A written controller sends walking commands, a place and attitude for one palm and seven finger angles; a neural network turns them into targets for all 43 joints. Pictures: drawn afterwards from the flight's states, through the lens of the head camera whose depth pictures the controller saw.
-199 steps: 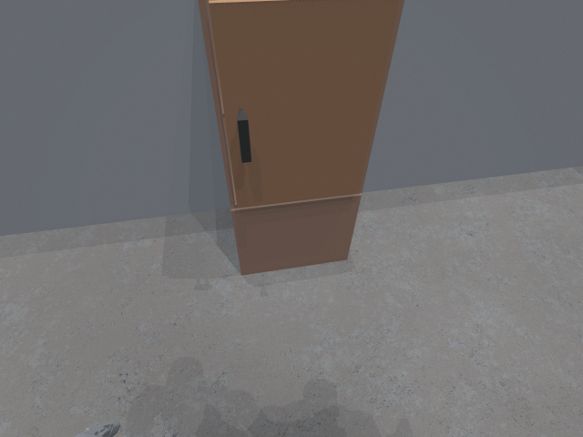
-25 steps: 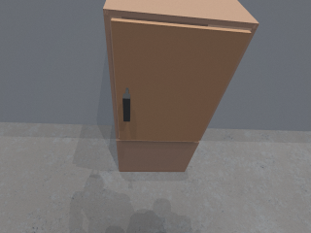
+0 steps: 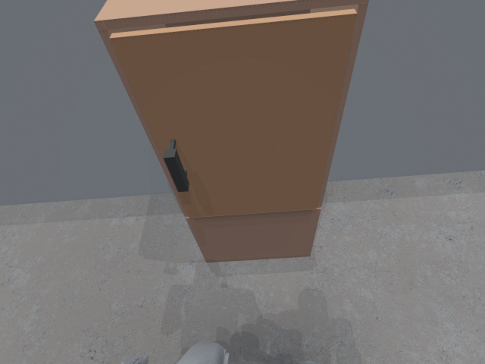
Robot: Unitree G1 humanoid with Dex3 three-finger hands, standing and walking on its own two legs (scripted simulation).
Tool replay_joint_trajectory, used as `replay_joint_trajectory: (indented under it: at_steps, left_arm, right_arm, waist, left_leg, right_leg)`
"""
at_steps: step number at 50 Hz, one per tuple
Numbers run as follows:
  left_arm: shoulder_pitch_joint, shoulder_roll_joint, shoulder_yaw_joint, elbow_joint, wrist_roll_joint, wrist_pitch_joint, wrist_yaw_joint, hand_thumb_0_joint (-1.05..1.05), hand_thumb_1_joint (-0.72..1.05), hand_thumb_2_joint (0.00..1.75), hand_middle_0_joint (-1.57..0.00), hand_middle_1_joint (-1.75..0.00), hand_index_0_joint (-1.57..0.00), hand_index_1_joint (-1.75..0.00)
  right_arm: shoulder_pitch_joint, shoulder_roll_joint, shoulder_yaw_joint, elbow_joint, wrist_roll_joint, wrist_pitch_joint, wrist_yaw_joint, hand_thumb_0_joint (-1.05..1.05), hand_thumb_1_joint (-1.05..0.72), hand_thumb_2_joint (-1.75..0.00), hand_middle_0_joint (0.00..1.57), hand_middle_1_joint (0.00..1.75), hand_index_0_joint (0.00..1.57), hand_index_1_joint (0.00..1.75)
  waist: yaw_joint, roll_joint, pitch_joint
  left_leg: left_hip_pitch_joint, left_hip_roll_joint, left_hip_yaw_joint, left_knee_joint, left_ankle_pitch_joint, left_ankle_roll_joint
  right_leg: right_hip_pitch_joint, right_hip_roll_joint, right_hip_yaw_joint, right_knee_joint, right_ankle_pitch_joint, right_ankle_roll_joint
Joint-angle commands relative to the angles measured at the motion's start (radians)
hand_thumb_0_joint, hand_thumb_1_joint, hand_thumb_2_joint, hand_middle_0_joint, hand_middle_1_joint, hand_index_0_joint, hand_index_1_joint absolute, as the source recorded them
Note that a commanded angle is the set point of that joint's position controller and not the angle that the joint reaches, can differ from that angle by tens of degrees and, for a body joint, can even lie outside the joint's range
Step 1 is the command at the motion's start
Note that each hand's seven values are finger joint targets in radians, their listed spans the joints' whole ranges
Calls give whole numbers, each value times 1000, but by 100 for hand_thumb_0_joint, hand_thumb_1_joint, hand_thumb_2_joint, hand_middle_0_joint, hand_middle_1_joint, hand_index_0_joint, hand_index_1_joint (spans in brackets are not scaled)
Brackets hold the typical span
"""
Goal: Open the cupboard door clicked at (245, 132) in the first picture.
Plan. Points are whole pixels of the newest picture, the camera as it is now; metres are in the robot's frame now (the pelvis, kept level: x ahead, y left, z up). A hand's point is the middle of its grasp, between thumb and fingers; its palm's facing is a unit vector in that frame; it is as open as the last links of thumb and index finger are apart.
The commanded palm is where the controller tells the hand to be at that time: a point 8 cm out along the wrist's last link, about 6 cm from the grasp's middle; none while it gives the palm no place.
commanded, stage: come to a stop and stand still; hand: left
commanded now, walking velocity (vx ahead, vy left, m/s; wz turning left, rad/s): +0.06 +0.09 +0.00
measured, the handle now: (178, 165) +0.54 +0.20 -0.06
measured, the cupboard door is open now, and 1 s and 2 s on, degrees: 0 0 0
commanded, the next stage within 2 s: look again from close up in 1.32 s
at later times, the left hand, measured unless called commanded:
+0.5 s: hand out of the picture -0.08 +0.27 -0.17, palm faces +0.04 -0.99 -0.16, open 7.3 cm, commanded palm none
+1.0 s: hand out of the picture +0.08 +0.16 -0.16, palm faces +0.00 -0.98 -0.20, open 7.3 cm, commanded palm none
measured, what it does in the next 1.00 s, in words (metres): steps on the spot: left foot, then right foot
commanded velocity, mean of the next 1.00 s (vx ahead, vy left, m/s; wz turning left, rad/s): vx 0.07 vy -0.06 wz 0.00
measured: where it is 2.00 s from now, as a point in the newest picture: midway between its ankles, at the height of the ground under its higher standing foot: outside the picture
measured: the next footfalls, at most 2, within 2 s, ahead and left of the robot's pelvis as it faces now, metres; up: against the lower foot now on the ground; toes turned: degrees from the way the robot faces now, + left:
left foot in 0.26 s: +0.01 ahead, +0.13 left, +0.00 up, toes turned +5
right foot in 0.86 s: +0.01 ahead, -0.10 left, +0.00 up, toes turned -6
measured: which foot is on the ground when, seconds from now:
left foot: up 0.00-0.24, down 0.26-1.00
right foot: down 0.00-0.26, up 0.28-0.84, down 0.86-1.00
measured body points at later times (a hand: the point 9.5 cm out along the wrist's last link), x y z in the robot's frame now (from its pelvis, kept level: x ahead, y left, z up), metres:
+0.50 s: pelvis -0.06 +0.07 +0.02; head -0.05 +0.12 +0.46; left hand -0.08 +0.32 -0.16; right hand -0.12 -0.15 -0.12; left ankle -0.08 +0.16 -0.74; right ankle -0.07 -0.08 -0.64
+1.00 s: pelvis -0.02 -0.01 +0.00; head -0.01 -0.03 +0.45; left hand +0.08 +0.21 -0.14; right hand -0.08 -0.21 -0.17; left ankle -0.06 +0.14 -0.73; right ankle -0.03 -0.10 -0.74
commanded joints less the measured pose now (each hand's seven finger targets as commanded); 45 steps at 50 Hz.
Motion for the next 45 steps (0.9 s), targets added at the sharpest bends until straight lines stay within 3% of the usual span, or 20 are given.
replay_joint_trajectory:
  at_steps: [1, 7, 10, 11, 12, 13, 14, 15, 16, 17, 19, 23, 29, 33, 36, 38, 41, 43, 44, 45]
  left_arm:
    - [115, 225, 62, -30, 5, 0, 15, 0, 90, 90, -20, -30, -20, -30]
    - [67, 276, 71, -61, 24, 18, -5, 0, 90, 90, -20, -30, -20, -30]
    - [27, 273, 71, -52, 19, 29, -8, 0, 90, 90, -20, -30, -20, -30]
    - [28, 252, 64, -43, 12, 32, -10, 0, 90, 90, -20, -30, -20, -30]
    - [41, 208, 50, -40, 1, 36, -14, 0, 90, 90, -20, -30, -20, -30]
    - [66, 116, 34, -44, -17, 42, -16, 0, 90, 90, -20, -30, -20, -30]
    - [42, 108, 36, -55, -12, 51, -17, 0, 90, 90, -20, -30, -20, -30]
    - [76, 126, 54, -49, -10, 47, -31, 0, 90, 90, -20, -30, -20, -30]
    - [101, 131, 57, -22, 7, 57, -37, 0, 90, 90, -20, -30, -20, -30]
    - [140, 157, 63, 6, 12, 51, -45, 0, 90, 90, -20, -30, -20, -30]
    - [205, 136, 54, 54, 9, 35, -53, 0, 90, 90, -20, -30, -20, -30]
    - [196, 142, 53, 58, 11, 35, -52, 0, 90, 90, -20, -30, -20, -30]
    - [147, 118, 44, 50, 5, 49, -55, 0, 90, 90, -20, -30, -20, -30]
    - [88, 76, 24, 44, -2, 43, -56, 0, 90, 90, -20, -30, -20, -30]
    - [62, 52, 12, 45, -10, 28, -51, 0, 90, 90, -20, -30, -20, -30]
    - [68, 45, 11, 53, -15, 18, -46, 0, 90, 90, -20, -30, -20, -30]
    - [145, 70, 17, 95, -17, -4, -33, 0, 90, 90, -20, -30, -20, -30]
    - [199, 153, 23, 132, -16, -25, -15, 0, 90, 90, -20, -30, -20, -30]
    - [192, 180, 24, 130, -16, -26, -13, 0, 90, 90, -20, -30, -20, -30]
    - [180, 172, 24, 124, -13, -26, -11, 0, 90, 90, -20, -30, -20, -30]
  right_arm:
    - [69, -50, -3, -47, -6, -3, 15, 0, -90, -90, 20, 30, 20, 30]
    - [105, -36, 14, -58, 6, -24, 27, 0, -90, -90, 20, 30, 20, 30]
    - [279, -18, 28, -7, 9, -45, 21, 0, -90, -90, 20, 30, 20, 30]
    - [332, -12, 33, 14, 9, -52, 15, 0, -90, -90, 20, 30, 20, 30]
    - [355, -54, 30, 18, 3, -63, 7, 0, -90, -90, 20, 30, 20, 30]
    - [298, -126, 19, -5, -11, -73, -1, 0, -90, -90, 20, 30, 20, 30]
    - [179, -163, 20, -60, -11, -64, -16, 0, -90, -90, 20, 30, 20, 30]
    - [87, -171, 34, -91, -20, -65, -24, 0, -90, -90, 20, 30, 20, 30]
    - [59, -148, 39, -81, -17, -75, -25, 0, -90, -90, 20, 30, 20, 30]
    - [62, -108, 47, -72, -9, -88, -28, 0, -90, -90, 20, 30, 20, 30]
    - [141, -96, 50, -45, 1, -108, -35, 0, -90, -90, 20, 30, 20, 30]
    - [314, -76, 44, 23, 4, -116, -56, 0, -90, -90, 20, 30, 20, 30]
    - [402, -47, 48, 88, -4, -120, -77, 0, -90, -90, 20, 30, 20, 30]
    - [411, -37, 50, 111, -8, -116, -72, 0, -90, -90, 20, 30, 20, 30]
    - [383, -32, 51, 118, -10, -111, -61, 0, -90, -90, 20, 30, 20, 30]
    - [363, -32, 48, 120, -9, -108, -55, 0, -90, -90, 20, 30, 20, 30]
    - [348, -5, 45, 124, 3, -106, -46, 0, -90, -90, 20, 30, 20, 30]
    - [344, 84, 69, 109, 16, -110, -34, 0, -90, -90, 20, 30, 20, 30]
    - [338, 87, 69, 101, 13, -102, -33, 0, -90, -90, 20, 30, 20, 30]
    - [314, 85, 68, 96, 10, -92, -35, 0, -90, -90, 20, 30, 20, 30]
  waist:
    - [36, -221, -152]
    - [22, -295, -96]
    - [-44, -281, -123]
    - [-64, -226, -121]
    - [-76, -35, -91]
    - [-60, 299, 2]
    - [-37, 286, 148]
    - [17, 174, 140]
    - [38, 219, 95]
    - [47, 124, 101]
    - [27, 54, 23]
    - [-27, 66, -42]
    - [-53, 103, -18]
    - [-64, 117, -21]
    - [-63, 163, -30]
    - [-50, 178, -45]
    - [-8, 90, -93]
    - [2, -138, -140]
    - [1, -189, -125]
    - [4, -223, -113]
  left_leg:
    - [-33, 35, -28, -74, 35, -11]
    - [164, 25, 89, -414, -72, 21]
    - [368, -5, 139, -662, -30, 54]
    - [462, -7, 145, -811, 29, 57]
    - [449, 53, 28, -947, -50, 67]
    - [272, 281, -316, -1150, -391, 116]
    - [15, 397, -412, -1266, -489, 152]
    - [-93, 390, -376, -1274, -442, 180]
    - [-67, 338, -358, -1255, -407, 135]
    - [-1, 284, -265, -1217, -303, 91]
    - [211, 214, -151, -1138, -111, 52]
    - [433, 271, -161, -1070, 95, 35]
    - [473, 337, -182, -1035, 357, 132]
    - [447, 320, -136, -996, 495, 207]
    - [377, 282, -100, -958, 542, 204]
    - [345, 264, -94, -929, 547, 191]
    - [250, 197, -44, -829, 430, 115]
    - [72, 109, 61, -745, 78, 38]
    - [87, 89, 79, -694, -61, 32]
    - [108, 94, 71, -646, -83, 33]
  right_leg:
    - [168, -250, 270, -240, 74, -95]
    - [1, -216, 272, -379, -385, -64]
    - [-78, -156, 224, -389, -424, -11]
    - [-127, -122, 192, -324, -454, 22]
    - [-186, -55, 130, -155, -460, 52]
    - [-266, 71, 34, 144, -364, 89]
    - [-258, 56, 127, 267, -279, 73]
    - [-174, 64, 157, 399, -205, 71]
    - [-194, 72, 189, 492, -162, 66]
    - [-222, 84, 187, 534, -104, 65]
    - [-276, 109, 158, 576, -23, 74]
    - [-355, 94, 177, 563, -29, 82]
    - [-328, 48, 162, 463, -110, 88]
    - [-238, 31, 104, 332, -175, 85]
    - [-98, 46, 52, 184, -220, 73]
    - [-19, 63, 32, 88, -187, 65]
    - [220, 50, 39, -170, 66, 56]
    - [406, -175, 245, -166, 296, -15]
    - [345, -240, 263, -193, 309, -58]
    - [307, -222, 252, -203, 377, -83]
